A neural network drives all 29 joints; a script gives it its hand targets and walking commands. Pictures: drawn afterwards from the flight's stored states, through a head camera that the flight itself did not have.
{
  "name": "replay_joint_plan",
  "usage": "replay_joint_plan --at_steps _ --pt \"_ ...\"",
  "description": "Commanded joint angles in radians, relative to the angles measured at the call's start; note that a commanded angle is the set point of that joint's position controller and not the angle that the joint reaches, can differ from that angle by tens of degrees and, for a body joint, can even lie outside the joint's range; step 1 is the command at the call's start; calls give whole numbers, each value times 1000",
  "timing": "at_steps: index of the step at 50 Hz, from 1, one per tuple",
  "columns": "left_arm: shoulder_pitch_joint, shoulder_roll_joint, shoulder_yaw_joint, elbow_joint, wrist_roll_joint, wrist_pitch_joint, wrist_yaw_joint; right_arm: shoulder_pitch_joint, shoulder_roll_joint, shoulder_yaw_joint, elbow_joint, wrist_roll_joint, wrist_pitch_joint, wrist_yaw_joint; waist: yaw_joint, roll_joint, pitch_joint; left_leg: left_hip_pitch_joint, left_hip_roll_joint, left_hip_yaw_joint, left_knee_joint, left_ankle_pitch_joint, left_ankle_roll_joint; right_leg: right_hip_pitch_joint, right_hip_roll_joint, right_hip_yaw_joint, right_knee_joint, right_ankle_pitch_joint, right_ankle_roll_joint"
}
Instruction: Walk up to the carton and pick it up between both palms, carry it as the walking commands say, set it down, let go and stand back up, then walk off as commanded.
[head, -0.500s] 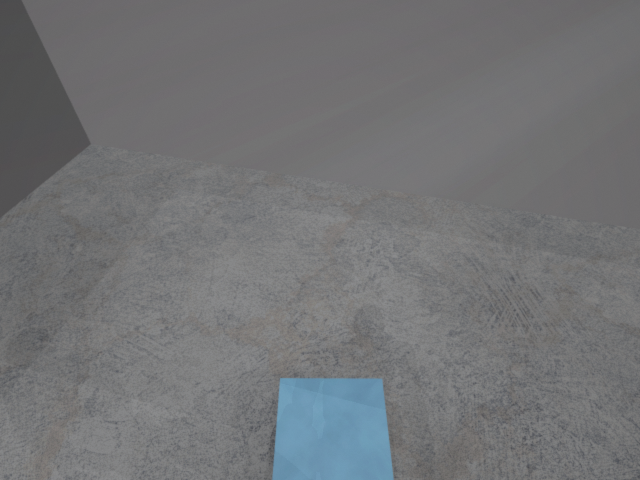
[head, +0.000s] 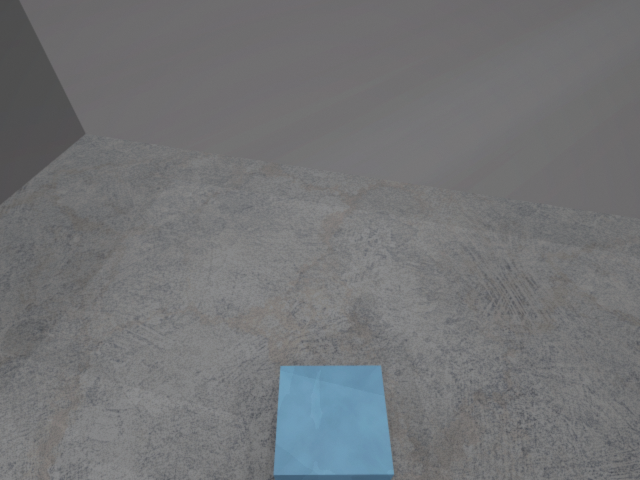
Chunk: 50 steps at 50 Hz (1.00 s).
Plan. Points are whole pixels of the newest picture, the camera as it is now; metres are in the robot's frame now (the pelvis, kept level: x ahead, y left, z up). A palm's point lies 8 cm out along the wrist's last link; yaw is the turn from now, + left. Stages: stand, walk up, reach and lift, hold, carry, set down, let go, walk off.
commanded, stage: walk off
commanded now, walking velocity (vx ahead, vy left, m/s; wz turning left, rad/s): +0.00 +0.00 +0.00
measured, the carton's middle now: (331, 426) +0.39 -0.04 -0.67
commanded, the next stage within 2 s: none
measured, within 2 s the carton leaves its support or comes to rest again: neither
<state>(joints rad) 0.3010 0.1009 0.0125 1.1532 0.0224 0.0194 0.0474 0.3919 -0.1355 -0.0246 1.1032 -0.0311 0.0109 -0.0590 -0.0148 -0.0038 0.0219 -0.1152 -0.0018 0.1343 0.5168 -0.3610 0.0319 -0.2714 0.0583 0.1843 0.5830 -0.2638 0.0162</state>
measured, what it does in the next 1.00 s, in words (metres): walks backwards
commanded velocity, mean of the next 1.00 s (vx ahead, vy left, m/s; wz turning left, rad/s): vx -0.21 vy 0.00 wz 0.00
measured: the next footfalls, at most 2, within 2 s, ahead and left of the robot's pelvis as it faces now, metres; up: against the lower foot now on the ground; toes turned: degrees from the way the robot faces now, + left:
right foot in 1.04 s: -0.28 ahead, -0.06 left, +0.00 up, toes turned -9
left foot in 1.48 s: -0.42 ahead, +0.19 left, +0.00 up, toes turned +0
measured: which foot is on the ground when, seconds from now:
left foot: down 0.00-1.00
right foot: down 0.00-0.58, up 0.60-1.00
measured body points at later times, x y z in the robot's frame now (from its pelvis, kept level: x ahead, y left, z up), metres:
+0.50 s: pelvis -0.04 +0.01 -0.01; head -0.02 +0.02 +0.44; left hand -0.01 +0.23 -0.17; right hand -0.05 -0.23 -0.16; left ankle -0.05 +0.09 -0.73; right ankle +0.03 -0.13 -0.73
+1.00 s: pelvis -0.21 +0.04 -0.01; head -0.19 +0.04 +0.44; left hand -0.15 +0.28 -0.16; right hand -0.18 -0.21 -0.15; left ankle -0.05 +0.09 -0.73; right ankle -0.31 -0.07 -0.71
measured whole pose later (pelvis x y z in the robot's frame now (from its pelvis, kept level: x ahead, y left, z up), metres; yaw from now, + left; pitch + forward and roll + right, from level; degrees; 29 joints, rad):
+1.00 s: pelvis -0.21 +0.04 -0.01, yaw -5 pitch -1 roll -1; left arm 0.22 0.16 0.07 1.03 0.01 0.10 0.05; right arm 0.20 -0.20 -0.05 0.99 -0.03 0.05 -0.06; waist -0.02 0.02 0.04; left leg -0.43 0.03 0.23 0.41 0.02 0.12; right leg -0.18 0.01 -0.03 0.74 -0.57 0.04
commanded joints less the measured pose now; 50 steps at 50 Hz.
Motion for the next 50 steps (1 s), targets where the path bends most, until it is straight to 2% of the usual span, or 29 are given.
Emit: replay_joint_plan --at_steps 1,9,13,17,21,23,25,26,27,28,29,30,31,32,33,34,37,40,43,46,48,49,50 --pt "48 79 11 -13 -1 -8 5 97 -83 -17 0 0 -4 -5 -4 -23 100 -23 100 -109 -123 63 35 -97 -61 31 -98 151 -45" --pt "40 76 11 -9 -1 -8 6 87 -81 -20 6 1 -5 -5 -4 -21 96 -18 105 -112 -124 76 39 -95 -62 26 -99 158 -44" --pt "37 98 20 -20 -1 -12 14 68 -99 -31 -1 11 -2 -11 3 -29 66 -5 116 -86 -35 280 17 -76 -107 43 -51 391 -28" --pt "19 133 34 -51 -1 -5 25 45 -113 -46 -17 18 11 -15 3 -48 20 -14 98 -68 44 322 10 -79 -135 78 -33 470 -36" --pt "-2 162 48 -87 5 9 33 40 -94 -50 -32 22 30 -15 -2 -86 -27 -16 50 -70 122 249 7 -110 -175 156 -80 450 -71" --pt "-19 174 56 -104 8 19 35 34 -89 -54 -41 21 40 -12 -5 -115 -37 -17 16 -77 157 169 6 -139 -193 202 -126 405 -92" --pt "-49 190 65 -122 10 29 36 39 -78 -53 -49 17 46 -11 -13 -134 -39 -17 6 -89 146 95 10 -174 -196 219 -148 327 -94" --pt "-73 184 66 -130 10 35 37 46 -80 -53 -51 14 47 -9 -23 -123 -30 -15 25 -107 105 71 19 -207 -182 204 -137 245 -79" --pt "-107 177 66 -148 8 40 36 61 -105 -57 -54 8 45 -10 -40 -45 -11 -19 107 -174 2 109 47 -260 -134 143 -48 124 -47" --pt "-141 159 68 -172 2 45 37 82 -168 -70 -57 -4 42 -15 -69 141 11 -53 330 -355 -200 234 136 -327 -7 -37 235 -116 4" --pt "-128 142 74 -172 11 54 42 16 -197 -70 -79 -19 38 -19 -52 203 34 -215 477 -429 -268 317 234 -278 20 -135 586 -305 40" --pt "-82 127 79 -167 18 60 39 -55 -205 -71 -106 -27 35 -16 -21 156 50 -311 468 -405 -269 293 266 -247 -6 -86 738 -312 47" --pt "-35 131 82 -155 17 62 32 -110 -198 -67 -129 -24 33 -11 10 105 78 -367 425 -358 -260 268 262 -234 -14 -80 795 -291 40" --pt "-10 125 78 -141 21 61 24 -137 -184 -63 -143 -15 31 -6 35 37 89 -385 375 -306 -242 243 242 -242 -30 -84 822 -266 36" --pt "-6 112 75 -128 25 60 17 -165 -166 -56 -156 -6 31 -5 48 -2 85 -398 319 -244 -220 247 217 -224 -38 -87 848 -233 34" --pt "-3 108 74 -122 27 61 12 -186 -161 -54 -168 -3 31 -5 50 -4 73 -373 281 -208 -209 245 197 -223 -36 -111 850 -206 33" --pt "-44 119 74 -146 25 57 7 -149 -190 -60 -164 0 29 -6 3 35 11 -217 267 -224 -207 195 195 -253 -34 -158 727 -165 57" --pt "-74 153 82 -169 5 59 10 -90 -192 -58 -139 2 23 -9 -26 109 -57 -60 293 -285 -232 161 180 -237 -41 -171 545 -200 76" --pt "-41 150 83 -170 -8 74 15 -63 -202 -57 -123 2 26 -10 -25 161 -85 -30 323 -335 -306 47 145 -137 -46 -200 346 -301 66" --pt "57 131 74 -130 -14 87 4 -72 -222 -67 -113 2 42 -11 -8 190 -72 -105 315 -314 -388 -58 103 31 -36 -234 107 -344 21" --pt "174 121 70 -80 -13 88 -10 -90 -229 -77 -112 2 60 -16 19 194 -70 -156 270 -255 -443 -71 29 165 -11 -296 -72 -269 -14" --pt "245 118 69 -51 -9 87 -15 -113 -229 -80 -117 5 68 -19 46 174 -60 -207 220 -191 -449 -73 -33 253 -2 -337 -205 -175 -32" --pt "294 124 66 -29 0 83 -16 -120 -220 -81 -123 11 73 -18 64 94 -30 -270 146 -108 -377 -71 -102 302 -29 -302 -316 -114 -54"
